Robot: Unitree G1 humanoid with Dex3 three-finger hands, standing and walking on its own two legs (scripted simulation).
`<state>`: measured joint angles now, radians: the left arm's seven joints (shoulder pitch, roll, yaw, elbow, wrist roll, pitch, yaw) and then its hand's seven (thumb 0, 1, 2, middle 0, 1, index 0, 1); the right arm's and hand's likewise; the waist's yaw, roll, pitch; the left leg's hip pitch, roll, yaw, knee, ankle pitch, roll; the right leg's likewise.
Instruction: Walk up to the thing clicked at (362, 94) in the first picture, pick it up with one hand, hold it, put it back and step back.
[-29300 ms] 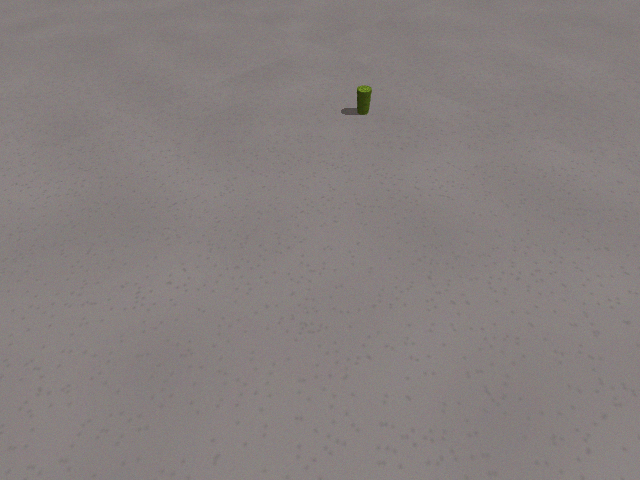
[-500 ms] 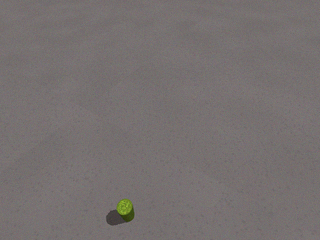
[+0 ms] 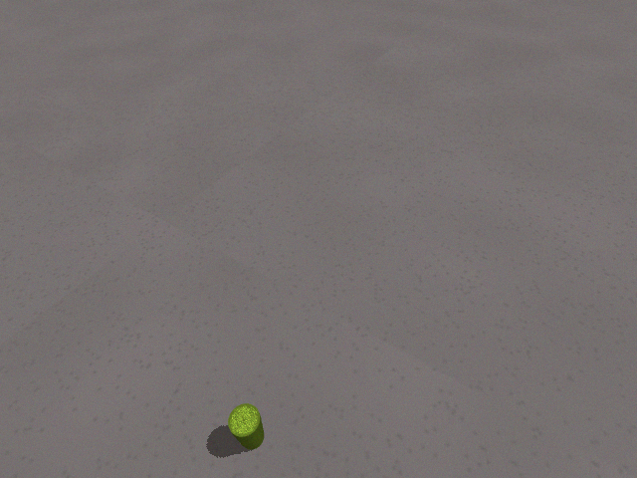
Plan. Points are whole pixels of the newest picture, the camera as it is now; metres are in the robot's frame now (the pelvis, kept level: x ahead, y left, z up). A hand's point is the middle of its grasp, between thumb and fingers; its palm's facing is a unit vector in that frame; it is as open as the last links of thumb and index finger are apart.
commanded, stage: stand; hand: left
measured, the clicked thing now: (248, 428) +0.43 +0.25 -0.71
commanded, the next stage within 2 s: step back in 0.30 s
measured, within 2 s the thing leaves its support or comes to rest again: neither
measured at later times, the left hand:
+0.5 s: hand out of the picture +0.07 +0.28 -0.16, palm faces -0.01 -0.93 -0.38, open 7.4 cm
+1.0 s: hand out of the picture +0.02 +0.32 -0.18, palm faces -0.10 -0.92 -0.37, open 7.4 cm
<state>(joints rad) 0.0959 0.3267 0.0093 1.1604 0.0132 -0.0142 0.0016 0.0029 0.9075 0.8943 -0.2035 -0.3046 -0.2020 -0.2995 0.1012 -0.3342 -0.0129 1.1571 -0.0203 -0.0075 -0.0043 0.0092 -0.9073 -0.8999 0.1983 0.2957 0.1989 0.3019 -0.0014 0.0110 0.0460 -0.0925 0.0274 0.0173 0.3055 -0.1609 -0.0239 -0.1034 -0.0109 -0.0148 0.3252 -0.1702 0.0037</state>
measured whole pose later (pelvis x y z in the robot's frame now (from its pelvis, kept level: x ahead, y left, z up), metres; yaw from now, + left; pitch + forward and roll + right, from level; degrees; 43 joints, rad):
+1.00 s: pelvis -0.11 +0.06 -0.02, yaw -4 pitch -2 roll +0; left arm 0.11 0.38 0.06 0.89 0.02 0.06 0.01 0.00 0.91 0.89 -0.20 -0.30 -0.20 -0.30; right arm 0.12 -0.34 -0.06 0.89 -0.03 0.02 -0.03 0.01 -0.90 -0.90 0.20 0.30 0.20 0.30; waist -0.02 -0.03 0.20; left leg -0.29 -0.05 0.08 0.61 -0.28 0.08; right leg -0.30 0.05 0.11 0.77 -0.43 0.00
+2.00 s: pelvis -0.40 +0.03 -0.02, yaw -6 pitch -3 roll +2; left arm 0.22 0.35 0.08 0.83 0.04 0.07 -0.02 0.00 0.91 0.89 -0.21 -0.30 -0.20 -0.30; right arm 0.14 -0.41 -0.06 0.85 -0.01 0.05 -0.03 0.01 -0.91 -0.90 0.20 0.30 0.20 0.30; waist 0.03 0.01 0.14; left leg -0.51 -0.09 -0.12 1.08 -0.46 -0.01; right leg -0.28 0.00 0.08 0.65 -0.33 -0.02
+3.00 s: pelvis -0.66 +0.00 -0.02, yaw +0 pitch -3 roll +1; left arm 0.24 0.41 0.08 0.96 0.03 0.02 -0.01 0.00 0.91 0.89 -0.20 -0.30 -0.20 -0.30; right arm 0.29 -0.36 -0.06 0.99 -0.05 -0.01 0.03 0.01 -0.91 -0.90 0.20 0.30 0.20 0.30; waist 0.01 -0.02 0.06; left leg -0.20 -0.04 -0.03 0.56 -0.32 0.02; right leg -0.34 -0.04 0.02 0.83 -0.48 -0.02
